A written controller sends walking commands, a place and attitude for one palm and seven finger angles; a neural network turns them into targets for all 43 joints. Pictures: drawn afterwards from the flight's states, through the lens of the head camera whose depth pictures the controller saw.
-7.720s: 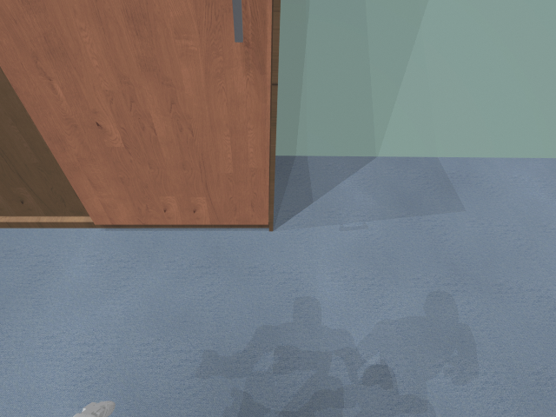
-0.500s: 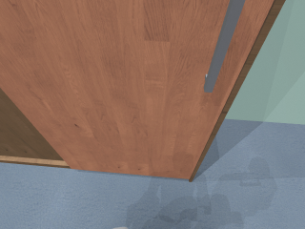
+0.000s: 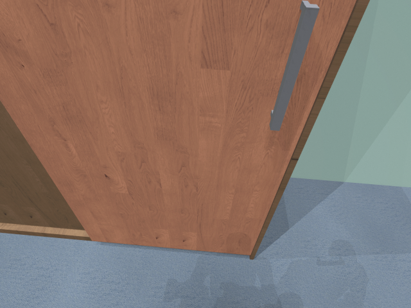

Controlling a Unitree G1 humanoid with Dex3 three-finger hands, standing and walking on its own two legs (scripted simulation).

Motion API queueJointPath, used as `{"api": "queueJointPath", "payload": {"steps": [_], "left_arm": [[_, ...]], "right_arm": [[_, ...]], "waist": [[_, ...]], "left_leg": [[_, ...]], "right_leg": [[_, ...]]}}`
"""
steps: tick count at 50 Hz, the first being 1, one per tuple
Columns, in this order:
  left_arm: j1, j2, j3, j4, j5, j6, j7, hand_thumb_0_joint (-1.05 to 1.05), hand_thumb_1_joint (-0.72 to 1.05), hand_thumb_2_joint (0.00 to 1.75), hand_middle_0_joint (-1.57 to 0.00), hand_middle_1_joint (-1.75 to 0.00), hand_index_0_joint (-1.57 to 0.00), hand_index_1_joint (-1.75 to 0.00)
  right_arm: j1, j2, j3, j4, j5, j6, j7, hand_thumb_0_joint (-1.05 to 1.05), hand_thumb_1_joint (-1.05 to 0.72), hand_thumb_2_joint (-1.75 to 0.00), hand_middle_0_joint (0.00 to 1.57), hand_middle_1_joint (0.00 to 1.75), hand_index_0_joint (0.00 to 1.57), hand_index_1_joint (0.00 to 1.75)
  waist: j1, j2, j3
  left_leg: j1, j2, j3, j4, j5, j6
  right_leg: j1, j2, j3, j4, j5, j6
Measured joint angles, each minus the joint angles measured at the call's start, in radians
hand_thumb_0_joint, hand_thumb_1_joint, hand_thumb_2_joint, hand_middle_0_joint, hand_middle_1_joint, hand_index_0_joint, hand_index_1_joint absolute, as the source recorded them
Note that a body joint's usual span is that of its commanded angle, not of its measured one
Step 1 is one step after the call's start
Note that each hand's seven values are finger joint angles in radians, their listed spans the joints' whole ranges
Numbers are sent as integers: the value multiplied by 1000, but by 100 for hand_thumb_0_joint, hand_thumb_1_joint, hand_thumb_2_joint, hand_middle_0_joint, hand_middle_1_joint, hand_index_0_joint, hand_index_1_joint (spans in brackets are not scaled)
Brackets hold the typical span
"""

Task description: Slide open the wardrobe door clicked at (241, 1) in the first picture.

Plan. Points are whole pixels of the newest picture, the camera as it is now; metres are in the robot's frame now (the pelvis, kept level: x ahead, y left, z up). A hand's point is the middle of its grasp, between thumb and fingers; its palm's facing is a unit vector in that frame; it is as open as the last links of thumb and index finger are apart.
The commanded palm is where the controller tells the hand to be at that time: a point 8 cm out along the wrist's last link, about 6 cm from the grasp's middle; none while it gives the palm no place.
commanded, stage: come to a stop and stand still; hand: right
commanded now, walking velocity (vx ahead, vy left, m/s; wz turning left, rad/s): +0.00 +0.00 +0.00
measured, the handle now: (287, 73) +0.50 -0.13 +0.24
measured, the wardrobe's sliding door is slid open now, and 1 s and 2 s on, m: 0.00 0.00 0.00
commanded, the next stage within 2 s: look again from close up in 0.92 s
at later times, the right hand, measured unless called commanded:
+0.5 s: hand out of the picture +0.01 -0.17 -0.17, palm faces -0.01 +0.98 -0.18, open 7.4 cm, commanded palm none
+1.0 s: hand out of the picture +0.01 -0.19 -0.16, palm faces +0.00 +0.98 -0.19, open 7.4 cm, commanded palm none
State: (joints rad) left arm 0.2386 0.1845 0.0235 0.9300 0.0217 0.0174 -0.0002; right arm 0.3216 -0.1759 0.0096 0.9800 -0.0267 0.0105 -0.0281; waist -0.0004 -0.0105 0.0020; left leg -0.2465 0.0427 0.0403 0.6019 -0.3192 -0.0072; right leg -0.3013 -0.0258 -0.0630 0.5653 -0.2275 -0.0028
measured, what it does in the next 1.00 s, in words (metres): stands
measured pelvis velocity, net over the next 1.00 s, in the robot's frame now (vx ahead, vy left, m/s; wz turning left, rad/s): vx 0.02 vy -0.01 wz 0.01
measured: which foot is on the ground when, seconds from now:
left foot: down 0.00-1.00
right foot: down 0.00-1.00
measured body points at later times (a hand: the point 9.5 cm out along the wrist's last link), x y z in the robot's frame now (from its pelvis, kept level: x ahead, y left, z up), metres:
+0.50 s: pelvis +0.01 +0.00 +0.01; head +0.01 -0.01 +0.46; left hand -0.02 +0.21 -0.15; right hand +0.01 -0.23 -0.15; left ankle +0.01 +0.12 -0.73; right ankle +0.05 -0.12 -0.73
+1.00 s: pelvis +0.02 -0.01 +0.01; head +0.02 -0.02 +0.46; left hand +0.03 +0.22 -0.14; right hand +0.01 -0.24 -0.15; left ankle +0.01 +0.12 -0.73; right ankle +0.05 -0.12 -0.73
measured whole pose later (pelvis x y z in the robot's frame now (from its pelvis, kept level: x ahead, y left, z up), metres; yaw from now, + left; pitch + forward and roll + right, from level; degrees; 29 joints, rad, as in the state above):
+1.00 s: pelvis +0.02 -0.01 +0.01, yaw +0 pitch -2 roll +0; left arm 0.25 0.16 0.00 1.10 0.01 -0.02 0.01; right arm 0.31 -0.17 0.01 1.09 -0.02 -0.02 -0.03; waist 0.00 0.02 0.03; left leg -0.16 0.05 0.03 0.44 -0.25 -0.03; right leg -0.22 -0.01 -0.08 0.42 -0.18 -0.02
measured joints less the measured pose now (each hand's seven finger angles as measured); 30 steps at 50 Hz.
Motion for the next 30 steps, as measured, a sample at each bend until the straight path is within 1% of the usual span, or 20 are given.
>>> {"api": "queueJointPath", "payload": {"steps": [7, 16, 22, 30], "left_arm": [[76, -3, -6, 51, 3, 1, 2, 0, 91, 90, -20, -30, -20, -30], [136, -18, -17, 129, -2, -10, 6, 1, 91, 90, -20, -30, -20, -30], [123, -37, -24, 158, -8, -21, 8, 1, 91, 90, -20, -30, -20, -30], [68, -53, -24, 162, -10, -30, 10, 1, 91, 90, -20, -30, -20, -30]], "right_arm": [[12, -4, -4, 1, 2, -4, 2, 1, -91, -90, 20, 30, 20, 30], [10, -2, -2, 37, 8, -14, 1, 1, -91, -90, 20, 30, 20, 30], [0, 8, 3, 64, 10, -21, 0, 1, -91, -90, 20, 30, 20, 30], [-9, 22, 7, 83, 8, -25, -2, 1, -91, -90, 20, 30, 20, 30]], "waist": [[12, 2, -9], [20, 15, 10], [18, 25, 21], [10, 30, 24]], "left_leg": [[-7, -2, 2, -38, 28, 0], [11, -3, 3, -79, 46, -3], [35, -5, 1, -101, 51, -6], [54, -3, -1, -123, 57, -11]], "right_leg": [[-6, 0, 2, -40, 30, -1], [10, 2, 2, -76, 44, -1], [30, 0, 0, -87, 42, -2], [45, 3, -4, -98, 40, -6]]}}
